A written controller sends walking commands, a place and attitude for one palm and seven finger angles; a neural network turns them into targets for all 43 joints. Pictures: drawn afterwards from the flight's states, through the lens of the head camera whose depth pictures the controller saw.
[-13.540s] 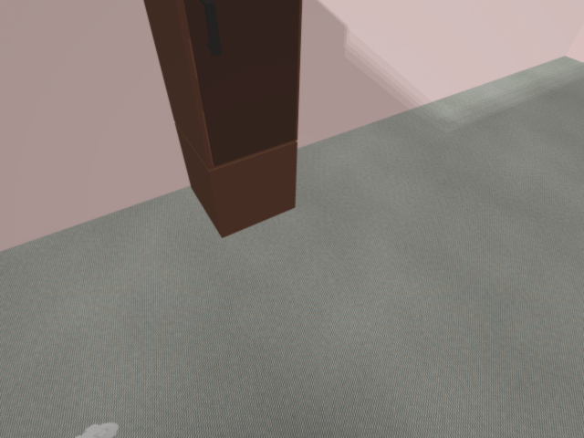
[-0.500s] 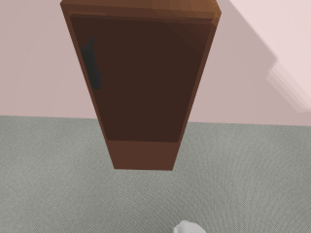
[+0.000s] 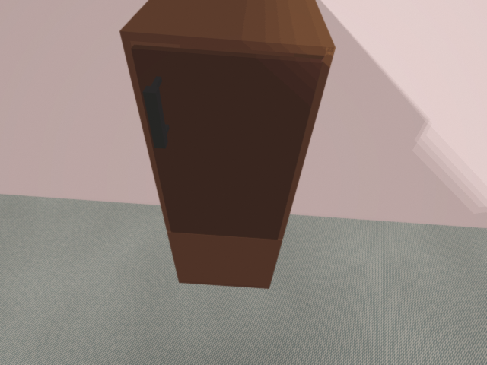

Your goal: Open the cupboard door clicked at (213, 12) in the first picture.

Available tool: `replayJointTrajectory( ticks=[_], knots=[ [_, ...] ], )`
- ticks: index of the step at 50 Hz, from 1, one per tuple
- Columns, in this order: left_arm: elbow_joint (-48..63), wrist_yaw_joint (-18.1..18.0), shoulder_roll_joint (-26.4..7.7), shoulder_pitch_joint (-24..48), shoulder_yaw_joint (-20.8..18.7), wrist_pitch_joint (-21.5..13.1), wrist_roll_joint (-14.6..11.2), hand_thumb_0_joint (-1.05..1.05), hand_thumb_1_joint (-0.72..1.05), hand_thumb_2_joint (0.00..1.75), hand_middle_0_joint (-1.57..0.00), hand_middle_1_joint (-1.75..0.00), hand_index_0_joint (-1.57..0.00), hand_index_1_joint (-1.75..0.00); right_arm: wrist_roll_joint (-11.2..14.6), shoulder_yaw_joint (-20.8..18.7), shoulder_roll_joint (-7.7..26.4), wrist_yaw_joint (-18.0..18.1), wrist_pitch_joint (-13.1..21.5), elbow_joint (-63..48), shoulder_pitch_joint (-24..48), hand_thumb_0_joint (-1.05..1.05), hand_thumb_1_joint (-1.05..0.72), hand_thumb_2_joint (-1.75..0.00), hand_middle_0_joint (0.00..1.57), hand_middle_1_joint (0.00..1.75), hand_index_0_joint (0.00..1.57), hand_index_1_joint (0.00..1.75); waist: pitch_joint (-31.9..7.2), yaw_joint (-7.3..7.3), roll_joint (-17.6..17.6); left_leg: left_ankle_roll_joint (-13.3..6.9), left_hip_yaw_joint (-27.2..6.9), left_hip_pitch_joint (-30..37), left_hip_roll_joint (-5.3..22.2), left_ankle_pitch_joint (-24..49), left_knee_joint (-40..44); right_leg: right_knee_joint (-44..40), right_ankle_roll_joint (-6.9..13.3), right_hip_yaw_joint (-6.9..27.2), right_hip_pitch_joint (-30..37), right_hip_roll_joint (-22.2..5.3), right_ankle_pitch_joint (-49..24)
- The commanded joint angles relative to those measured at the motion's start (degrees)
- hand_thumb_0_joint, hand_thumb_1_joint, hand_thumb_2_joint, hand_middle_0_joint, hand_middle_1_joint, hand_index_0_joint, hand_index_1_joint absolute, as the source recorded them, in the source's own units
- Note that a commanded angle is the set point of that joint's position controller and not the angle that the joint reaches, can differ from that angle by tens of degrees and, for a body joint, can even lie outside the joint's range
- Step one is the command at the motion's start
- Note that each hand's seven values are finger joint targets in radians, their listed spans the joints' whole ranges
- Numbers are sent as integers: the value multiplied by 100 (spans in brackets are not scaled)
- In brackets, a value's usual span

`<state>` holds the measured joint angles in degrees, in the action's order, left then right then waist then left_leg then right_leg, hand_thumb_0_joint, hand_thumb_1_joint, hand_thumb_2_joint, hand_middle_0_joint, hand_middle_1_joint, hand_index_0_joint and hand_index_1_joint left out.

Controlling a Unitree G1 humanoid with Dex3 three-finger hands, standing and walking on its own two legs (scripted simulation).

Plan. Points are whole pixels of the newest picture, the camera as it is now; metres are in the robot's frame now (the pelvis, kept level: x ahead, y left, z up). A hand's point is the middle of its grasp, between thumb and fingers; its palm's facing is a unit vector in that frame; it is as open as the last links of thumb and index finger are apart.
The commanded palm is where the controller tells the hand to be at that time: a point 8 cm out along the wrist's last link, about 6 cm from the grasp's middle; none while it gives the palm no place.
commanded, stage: come to a stop and stand still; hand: left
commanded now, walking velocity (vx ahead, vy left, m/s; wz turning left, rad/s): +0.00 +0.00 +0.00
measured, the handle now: (159, 112) +0.54 +0.22 +0.13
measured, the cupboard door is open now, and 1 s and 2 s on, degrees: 0 0 0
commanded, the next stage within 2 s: look again from close up in 0.14 s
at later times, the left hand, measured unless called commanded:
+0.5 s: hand out of the picture -0.02 +0.16 -0.18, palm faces +0.06 -0.98 -0.18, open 7.4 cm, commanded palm none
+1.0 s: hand (133, 311) +0.20 +0.19 -0.01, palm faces +0.28 -0.95 -0.13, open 7.5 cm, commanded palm +0.11 +0.23 -0.04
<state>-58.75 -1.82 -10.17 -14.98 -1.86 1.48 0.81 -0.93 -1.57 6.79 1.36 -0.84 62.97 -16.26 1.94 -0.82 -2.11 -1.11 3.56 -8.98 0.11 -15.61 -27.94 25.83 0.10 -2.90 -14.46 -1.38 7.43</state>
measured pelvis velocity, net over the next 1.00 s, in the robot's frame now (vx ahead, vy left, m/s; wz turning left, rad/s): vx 0.00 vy -0.01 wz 0.04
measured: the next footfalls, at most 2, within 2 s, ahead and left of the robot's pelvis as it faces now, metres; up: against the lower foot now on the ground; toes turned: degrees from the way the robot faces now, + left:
none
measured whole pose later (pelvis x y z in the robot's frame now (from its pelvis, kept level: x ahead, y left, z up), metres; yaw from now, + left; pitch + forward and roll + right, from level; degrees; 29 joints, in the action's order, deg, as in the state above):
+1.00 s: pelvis +0.00 -0.01 -0.01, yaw +2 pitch +0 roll +1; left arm -8.0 -5.2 -10.4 -23.4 -3.9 -8.7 -9.7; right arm 2.5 0.2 13.4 4.5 16.9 46.3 -19.1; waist -2.3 2.2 2.0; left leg -0.7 1.5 -16.5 -0.9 -18.4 -35.0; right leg 35.8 0.6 -3.8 -22.3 -2.5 15.0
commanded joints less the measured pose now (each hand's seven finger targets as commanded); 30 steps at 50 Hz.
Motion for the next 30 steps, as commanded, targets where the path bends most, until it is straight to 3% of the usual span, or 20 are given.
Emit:
replayJointTrajectory(
  ticks=[1, 8, 11, 12, 13, 14, 15, 17, 20, 24, 28, 30],
  knots=[
    [-20, -14, -240, -507, 42, -150, 18, 0, 90, 90, -20, -30, -20, -30, 19, -107, 707, 6, 116, -184, -108, 0, -90, -90, 20, 30, 20, 30, 452, -35, 470, -88, -904, -1090, 710, -1204, 1517, -535, -13, 521, 488, -330, 557],
    [-244, -49, -171, -832, 74, -217, 30, 0, 90, 90, -20, -30, -20, -30, 38, -62, 582, 8, 74, 8, -475, 0, -90, -90, 20, 30, 20, 30, 513, 89, -23, -96, -649, -665, 542, -907, 1237, -968, -10, 712, 12, -429, 1189],
    [-317, -61, -123, -946, 78, -245, 17, 0, 90, 90, -20, -30, -20, -30, 35, -33, 503, 18, 81, 85, -598, 0, -90, -90, 20, 30, 20, 30, 456, 113, 1, -90, -568, -566, 483, -709, 1117, -1023, 10, 791, -54, -460, 1275],
    [-457, -254, -363, -1198, 164, -353, 109, 0, 90, 90, -20, -30, -20, -30, 4, 48, 784, -46, 219, -393, 95, 0, -90, -90, 20, 30, 20, 30, 659, -120, 369, 97, -181, -840, 581, 76, 156, -338, 54, 672, -21, -642, -371],
    [-531, -182, -517, -1139, 197, -425, 61, 0, 90, 90, -20, -30, -20, -30, 71, 78, 621, -79, 235, -524, 139, 0, -90, -90, 20, 30, 20, 30, 463, 34, 281, 164, -184, -709, 431, 150, 184, -410, 178, 647, -77, -741, -692],
    [-420, -162, -404, -1090, 161, -424, 45, 0, 90, 90, -20, -30, -20, -30, 32, 82, 378, -33, 259, -452, -405, 0, -90, -90, 20, 30, 20, 30, -275, 174, 389, 103, -338, -344, 301, -88, 310, -363, 265, 916, 219, -789, -107],
    [-342, -131, -440, -971, 145, -398, 33, 0, 90, 90, -20, -30, -20, -30, 41, 87, 452, -12, 262, -423, -597, 0, -90, -90, 20, 30, 20, 30, -578, 231, 361, 46, -400, -215, 371, 91, 319, -318, 296, 808, 199, -689, 497],
    [-279, -85, -352, -828, 142, -337, 20, 0, 90, 90, -20, -30, -20, -30, 35, 61, 531, -1, 222, -432, -579, 0, -90, -90, 20, 30, 20, 30, -329, 225, 146, -30, -506, -424, 412, -160, 390, -412, 234, 755, -72, -558, 1217],
    [-247, -60, -253, -817, 132, -288, 34, 0, 90, 90, -20, -30, -20, -30, 1, 58, 571, -2, 195, -495, -612, 0, -90, -90, 20, 30, 20, 30, 302, 173, 58, -95, -651, -975, 420, -650, 655, -414, 191, 715, -262, -456, 1522],
    [-229, -48, -182, -892, 120, -289, 33, 0, 90, 90, -20, -30, -20, -30, -1, 75, 553, 1, 225, -480, -690, 0, -90, -90, 20, 30, 20, 30, 595, 101, 183, -132, -759, -1312, 424, -810, 920, -364, 193, 676, -115, -399, 1247],
    [-167, -48, -199, -849, 114, -314, 16, 0, 90, 90, -20, -30, -20, -30, 4, 104, 529, 2, 252, -440, -803, 0, -90, -90, 20, 30, 20, 30, 705, 100, 13, -111, -688, -1245, 407, -560, 944, -448, 208, 684, -92, -436, 1087],
    [-123, -45, -192, -814, 110, -316, 6, 0, 90, 90, -20, -30, -20, -30, -2, 112, 538, 3, 259, -414, -806, 0, -90, -90, 20, 30, 20, 30, 706, 87, 116, -108, -676, -1234, 406, -490, 964, -454, 212, 698, -43, -437, 941]
  ],
)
